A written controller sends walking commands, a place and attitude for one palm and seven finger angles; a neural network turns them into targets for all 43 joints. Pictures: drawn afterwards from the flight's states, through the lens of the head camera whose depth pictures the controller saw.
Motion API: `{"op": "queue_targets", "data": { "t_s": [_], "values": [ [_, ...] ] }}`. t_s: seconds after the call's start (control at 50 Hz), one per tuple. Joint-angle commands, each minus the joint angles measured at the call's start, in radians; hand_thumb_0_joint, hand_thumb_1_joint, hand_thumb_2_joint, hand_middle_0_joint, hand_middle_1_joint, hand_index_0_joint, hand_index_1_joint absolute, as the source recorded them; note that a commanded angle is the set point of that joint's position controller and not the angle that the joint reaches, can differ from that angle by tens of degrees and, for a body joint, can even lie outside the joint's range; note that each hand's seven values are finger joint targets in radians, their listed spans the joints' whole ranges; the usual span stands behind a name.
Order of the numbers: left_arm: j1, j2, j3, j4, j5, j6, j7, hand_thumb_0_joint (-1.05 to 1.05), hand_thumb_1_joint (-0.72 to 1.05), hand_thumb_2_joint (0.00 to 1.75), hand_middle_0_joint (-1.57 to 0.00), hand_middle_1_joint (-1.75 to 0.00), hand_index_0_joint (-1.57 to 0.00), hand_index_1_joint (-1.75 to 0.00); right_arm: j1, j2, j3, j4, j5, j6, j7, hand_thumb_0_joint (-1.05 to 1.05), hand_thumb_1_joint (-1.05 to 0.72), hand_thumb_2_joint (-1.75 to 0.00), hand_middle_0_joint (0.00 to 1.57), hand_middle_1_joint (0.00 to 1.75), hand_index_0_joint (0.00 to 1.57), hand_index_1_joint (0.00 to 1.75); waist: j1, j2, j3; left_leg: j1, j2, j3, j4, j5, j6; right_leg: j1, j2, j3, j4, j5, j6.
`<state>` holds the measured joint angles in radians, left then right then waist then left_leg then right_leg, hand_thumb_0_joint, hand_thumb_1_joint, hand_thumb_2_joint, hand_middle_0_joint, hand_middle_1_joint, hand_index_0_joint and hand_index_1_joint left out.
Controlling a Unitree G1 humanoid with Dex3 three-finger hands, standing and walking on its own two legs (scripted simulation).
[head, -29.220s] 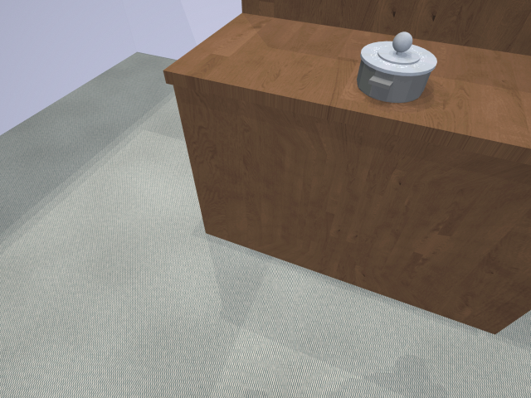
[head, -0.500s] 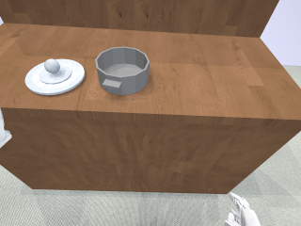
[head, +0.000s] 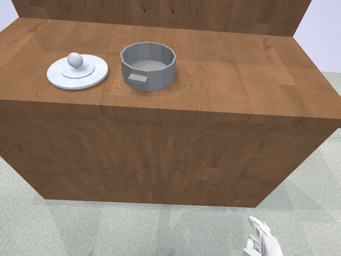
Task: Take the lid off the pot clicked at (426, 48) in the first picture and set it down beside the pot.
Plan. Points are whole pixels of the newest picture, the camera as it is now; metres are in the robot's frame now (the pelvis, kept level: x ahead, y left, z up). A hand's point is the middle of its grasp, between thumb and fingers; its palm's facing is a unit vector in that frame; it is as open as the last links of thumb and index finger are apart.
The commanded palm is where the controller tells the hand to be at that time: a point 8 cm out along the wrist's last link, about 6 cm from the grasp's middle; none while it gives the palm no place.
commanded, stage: step back with the hand held close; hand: left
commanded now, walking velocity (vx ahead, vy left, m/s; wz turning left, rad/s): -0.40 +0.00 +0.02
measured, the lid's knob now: (75, 60) +0.63 +0.35 +0.10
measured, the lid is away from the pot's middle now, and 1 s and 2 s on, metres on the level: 0.23 0.23 0.23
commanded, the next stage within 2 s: stop stepping back and stand still in 0.46 s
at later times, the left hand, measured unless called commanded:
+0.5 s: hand out of the picture +0.09 +0.24 +0.28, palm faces +0.45 -0.82 -0.37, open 7.4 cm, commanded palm +0.05 +0.29 +0.27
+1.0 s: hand out of the picture -0.02 +0.31 +0.30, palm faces +0.58 -0.79 -0.17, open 7.4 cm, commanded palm -0.07 +0.34 +0.27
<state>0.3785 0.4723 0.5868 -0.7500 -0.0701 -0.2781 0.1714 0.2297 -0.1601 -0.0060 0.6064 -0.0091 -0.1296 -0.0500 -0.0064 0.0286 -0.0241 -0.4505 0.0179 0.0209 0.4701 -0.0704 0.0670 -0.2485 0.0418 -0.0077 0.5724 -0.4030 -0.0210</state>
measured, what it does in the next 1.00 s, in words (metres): walks backwards: right foot, then left foot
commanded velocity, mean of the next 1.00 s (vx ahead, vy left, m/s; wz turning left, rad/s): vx -0.10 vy -0.03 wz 0.04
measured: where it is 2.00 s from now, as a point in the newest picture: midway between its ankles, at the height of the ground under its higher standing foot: outside the picture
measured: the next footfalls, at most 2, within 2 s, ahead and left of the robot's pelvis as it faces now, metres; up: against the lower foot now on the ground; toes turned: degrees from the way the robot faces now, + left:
right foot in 0.04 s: -0.02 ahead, -0.16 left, +0.00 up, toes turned +0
left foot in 0.56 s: -0.02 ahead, +0.13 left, +0.00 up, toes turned -3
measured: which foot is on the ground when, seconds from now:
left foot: down 0.00-0.38, up 0.40-0.54, down 0.56-0.80, up 0.82-0.96, down 0.98-1.00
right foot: up 0.00-0.02, down 0.04-0.56, up 0.58-0.80, down 0.82-1.00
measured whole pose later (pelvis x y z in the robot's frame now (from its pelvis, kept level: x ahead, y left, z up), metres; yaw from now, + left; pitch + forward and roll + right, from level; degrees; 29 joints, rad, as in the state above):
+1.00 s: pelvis -0.21 +0.06 -0.01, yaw +0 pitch +0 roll -3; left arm 0.19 0.42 0.55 -0.60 -0.08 -0.22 0.17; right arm 0.28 -0.23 -0.01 0.67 0.03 -0.06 -0.08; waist -0.01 0.01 -0.12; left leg -0.33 0.04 0.01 0.66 -0.41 0.03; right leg -0.24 -0.04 -0.06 0.60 -0.39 0.00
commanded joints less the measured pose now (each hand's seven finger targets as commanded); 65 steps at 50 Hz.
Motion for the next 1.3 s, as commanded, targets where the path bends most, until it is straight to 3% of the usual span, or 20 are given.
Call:
{"op": "queue_targets", "data": {
  "t_s": [0.0, 0.08, 0.12, 0.22, 0.3, 0.36, 0.46, 0.52, 0.54, 0.56, 0.6, 0.7, 0.74, 0.8, 0.92, 0.98, 1.02, 1.18, 1.24, 1.28],
  "values": [
    [-0.083, 0.205, 0.053, -0.156, 0.004, -0.067, -0.017, 0.00, 0.90, 0.90, -0.20, -0.30, -0.20, -0.30, -0.090, -0.154, -0.056, -0.122, -0.001, -0.030, -0.011, 0.00, -0.90, -0.90, 0.20, 0.30, 0.20, 0.30, -0.021, -0.017, -0.117, 0.224, 0.095, -0.108, 0.027, -0.202, -0.066, -0.080, -0.174, 0.146, -0.296, 0.231, -0.076],
    [-0.087, 0.224, 0.069, -0.181, 0.005, -0.080, -0.017, 0.00, 0.90, 0.90, -0.20, -0.30, -0.20, -0.30, -0.089, -0.159, -0.072, -0.096, 0.015, -0.026, -0.025, 0.00, -0.90, -0.90, 0.20, 0.30, 0.20, 0.30, -0.038, -0.121, -0.139, 0.339, 0.033, -0.080, 0.232, -0.125, -0.078, -0.216, -0.225, 0.098, -0.260, 0.349, -0.076],
    [-0.042, 0.209, 0.068, -0.183, -0.004, -0.071, -0.024, 0.00, 0.90, 0.90, -0.20, -0.30, -0.20, -0.30, -0.114, -0.162, -0.063, -0.126, 0.018, -0.014, -0.026, 0.00, -0.90, -0.90, 0.20, 0.30, 0.20, 0.30, -0.026, 0.001, -0.120, 0.295, 0.073, -0.142, 0.103, 0.037, -0.066, -0.184, -0.130, 0.038, -0.165, 0.341, -0.026],
    [-0.094, 0.224, 0.121, -0.182, -0.039, -0.069, -0.011, 0.00, 0.90, 0.90, -0.20, -0.30, -0.20, -0.30, -0.119, -0.152, -0.071, -0.140, -0.021, -0.026, -0.021, 0.00, -0.90, -0.90, 0.20, 0.30, 0.20, 0.30, -0.007, 0.271, -0.119, -0.048, 0.276, -0.429, -0.449, -0.554, -0.036, 0.054, 0.085, 0.029, 0.283, -0.175, -0.021],
    [0.026, 0.215, 0.111, -0.155, -0.045, -0.063, -0.019, 0.00, 0.90, 0.90, -0.20, -0.30, -0.20, -0.30, -0.088, -0.140, -0.088, -0.130, -0.010, -0.029, -0.004, 0.00, -0.90, -0.90, 0.20, 0.30, 0.20, 0.30, 0.009, 0.194, -0.219, 0.058, 0.176, -0.216, -0.280, -0.385, -0.065, 0.152, 0.028, -0.018, -0.080, -0.069, -0.043],
    [-0.028, 0.271, 0.094, -0.208, -0.014, -0.077, -0.014, 0.00, 0.90, 0.90, -0.20, -0.30, -0.20, -0.30, -0.054, -0.138, -0.069, -0.095, -0.011, -0.021, -0.009, 0.00, -0.90, -0.90, 0.20, 0.30, 0.20, 0.30, -0.019, -0.130, -0.150, 0.243, -0.047, -0.060, 0.489, -0.322, -0.122, -0.283, -0.424, 0.330, -0.481, 0.107, -0.183],
    [-0.219, 0.182, 0.003, -0.121, 0.029, -0.033, -0.041, 0.00, 0.90, 0.90, -0.20, -0.30, -0.20, -0.30, -0.144, -0.135, -0.037, -0.113, 0.009, -0.001, -0.031, 0.00, -0.90, -0.90, 0.20, 0.30, 0.20, 0.30, -0.034, -0.110, 0.100, 0.084, 0.060, -0.113, 0.332, -0.359, -0.079, -0.240, -0.289, 0.082, -0.239, 0.412, -0.100],
    [-0.168, 0.202, 0.042, -0.163, 0.014, -0.075, -0.028, 0.00, 0.90, 0.90, -0.20, -0.30, -0.20, -0.30, -0.103, -0.190, -0.058, -0.107, 0.007, -0.037, -0.041, 0.00, -0.90, -0.90, 0.20, 0.30, 0.20, 0.30, -0.009, 0.249, -0.016, 0.150, 0.192, -0.250, -0.130, 0.283, -0.011, -0.095, -0.056, -0.009, 0.091, 0.315, 0.017],
    [0.014, -0.180, -0.481, 0.710, 0.015, 0.182, -0.163, 0.00, 0.90, 0.90, -0.20, -0.30, -0.20, -0.30, -0.030, -0.426, -0.121, 0.075, 0.038, -0.058, 0.006, 0.00, -0.90, -0.90, 0.20, 0.30, 0.20, 0.30, -0.098, 0.371, 0.024, 0.184, 0.315, -0.429, 0.096, 0.882, 0.063, -0.434, -0.068, 0.065, 0.490, 0.006, 0.048],
    [-0.180, 0.212, 0.050, -0.305, -0.036, 0.012, -0.077, 0.00, 0.90, 0.90, -0.20, -0.30, -0.20, -0.30, -0.129, -0.138, -0.085, -0.160, 0.002, -0.056, 0.020, 0.00, -0.90, -0.90, 0.20, 0.30, 0.20, 0.30, 0.033, 0.103, -0.231, 0.237, 0.319, -0.369, -0.139, 0.543, 0.049, -0.106, 0.077, 0.110, 0.516, -0.253, 0.041],
    [0.027, 0.284, 0.179, -0.341, -0.059, -0.044, -0.048, 0.00, 0.90, 0.90, -0.20, -0.30, -0.20, -0.30, -0.045, -0.160, -0.096, -0.161, 0.001, -0.072, 0.021, 0.00, -0.90, -0.90, 0.20, 0.30, 0.20, 0.30, -0.010, 0.172, -0.268, 0.214, 0.321, -0.470, -0.174, 0.003, 0.105, -0.238, 0.025, 0.133, 0.607, -0.151, 0.039],
    [0.179, 0.235, 0.153, -0.488, -0.029, -0.006, 0.003, 0.00, 0.90, 0.90, -0.20, -0.30, -0.20, -0.30, -0.094, -0.130, -0.054, -0.171, 0.010, -0.065, 0.023, 0.00, -0.90, -0.90, 0.20, 0.30, 0.20, 0.30, 0.009, 0.348, -0.206, -0.007, 0.155, -0.216, -0.335, -0.635, -0.032, 0.129, 0.040, -0.083, 0.100, -0.116, 0.008],
    [0.138, 0.229, 0.151, -0.316, -0.007, 0.011, 0.006, 0.00, 0.90, 0.90, -0.20, -0.30, -0.20, -0.30, -0.065, -0.136, -0.058, -0.136, -0.002, -0.039, 0.005, 0.00, -0.90, -0.90, 0.20, 0.30, 0.20, 0.30, -0.008, 0.221, -0.157, -0.071, 0.068, -0.122, -0.222, -0.613, -0.077, 0.290, 0.033, -0.099, -0.156, -0.064, -0.028],
    [-0.145, 0.278, 0.142, -0.093, -0.019, 0.010, -0.001, 0.00, 0.90, 0.90, -0.20, -0.30, -0.20, -0.30, -0.051, -0.168, -0.063, -0.074, 0.001, 0.017, -0.015, 0.00, -0.90, -0.90, 0.20, 0.30, 0.20, 0.30, -0.045, -0.158, -0.036, 0.096, -0.024, -0.036, 0.598, -0.283, -0.087, -0.179, -0.383, 0.325, -0.456, -0.046, -0.201],
    [-0.293, 0.110, -0.074, 0.136, 0.005, 0.059, -0.022, 0.00, 0.90, 0.90, -0.20, -0.30, -0.20, -0.30, -0.121, -0.156, -0.031, -0.098, 0.043, 0.023, -0.043, 0.00, -0.90, -0.90, 0.20, 0.30, 0.20, 0.30, -0.043, -0.071, 0.136, 0.195, 0.031, 0.020, 0.090, -0.419, -0.021, -0.256, -0.234, 0.080, -0.239, -0.300, -0.093],
    [-0.271, 0.152, -0.050, -0.088, -0.004, 0.026, -0.031, 0.00, 0.90, 0.90, -0.20, -0.30, -0.20, -0.30, -0.099, -0.187, -0.038, -0.158, 0.042, -0.011, -0.034, 0.00, -0.90, -0.90, 0.20, 0.30, 0.20, 0.30, -0.027, 0.205, 0.019, 0.287, 0.247, -0.373, -0.236, -0.503, 0.095, -0.279, 0.042, -0.117, 0.308, -0.138, 0.011],
    [-0.253, 0.169, -0.022, -0.178, -0.005, 0.017, -0.032, 0.00, 0.90, 0.90, -0.20, -0.30, -0.20, -0.30, -0.116, -0.158, -0.043, -0.158, 0.025, -0.047, -0.007, 0.00, -0.90, -0.90, 0.20, 0.30, 0.20, 0.30, -0.043, 0.176, 0.090, 0.096, 0.357, -0.643, -0.377, -0.772, 0.152, -0.353, -0.034, 0.066, 0.531, -0.093, 0.011],
    [0.046, 0.219, 0.095, -0.290, 0.009, 0.014, 0.007, 0.00, 0.90, 0.90, -0.20, -0.30, -0.20, -0.30, -0.099, -0.139, -0.035, -0.148, 0.008, -0.027, -0.004, 0.00, -0.90, -0.90, 0.20, 0.30, 0.20, 0.30, -0.005, 0.231, -0.067, -0.040, 0.167, -0.102, -0.193, -0.592, -0.001, 0.221, -0.001, -0.115, -0.069, 0.001, -0.004],
    [-0.077, 0.239, 0.111, -0.130, -0.002, 0.021, 0.014, 0.00, 0.90, 0.90, -0.20, -0.30, -0.20, -0.30, -0.053, -0.145, -0.052, -0.113, 0.015, -0.001, -0.018, 0.00, -0.90, -0.90, 0.20, 0.30, 0.20, 0.30, -0.035, -0.137, -0.060, -0.083, 0.010, 0.001, 0.337, -0.378, -0.051, 0.153, -0.310, 0.420, -0.352, -0.054, -0.175],
    [-0.136, 0.226, 0.109, -0.026, -0.004, 0.017, 0.019, 0.00, 0.90, 0.90, -0.20, -0.30, -0.20, -0.30, -0.043, -0.143, -0.058, -0.077, 0.030, 0.001, -0.007, 0.00, -0.90, -0.90, 0.20, 0.30, 0.20, 0.30, -0.031, -0.196, -0.059, -0.053, 0.032, -0.039, 0.462, -0.425, -0.056, 0.093, -0.377, 0.426, -0.368, 0.030, -0.192]
  ]
}}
